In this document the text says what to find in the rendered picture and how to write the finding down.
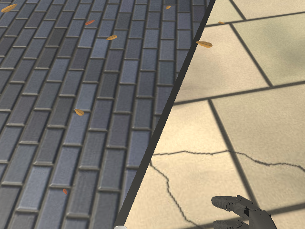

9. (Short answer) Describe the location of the right robot hand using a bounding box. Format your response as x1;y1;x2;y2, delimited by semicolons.
211;195;277;229

